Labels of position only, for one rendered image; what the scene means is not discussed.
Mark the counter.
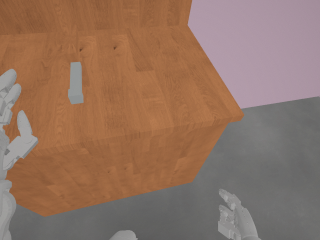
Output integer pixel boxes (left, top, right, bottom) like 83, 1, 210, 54
0, 0, 244, 217

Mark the tap lever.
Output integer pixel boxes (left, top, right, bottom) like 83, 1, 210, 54
68, 62, 84, 104

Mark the left robot hand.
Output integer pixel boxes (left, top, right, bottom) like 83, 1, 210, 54
0, 69, 39, 180

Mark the right robot hand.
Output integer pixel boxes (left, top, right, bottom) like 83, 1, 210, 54
218, 189, 258, 240

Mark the robot left thigh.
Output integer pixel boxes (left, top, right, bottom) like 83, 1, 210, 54
109, 230, 138, 240

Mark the robot left forearm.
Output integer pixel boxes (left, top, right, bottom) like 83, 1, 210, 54
0, 179, 16, 240

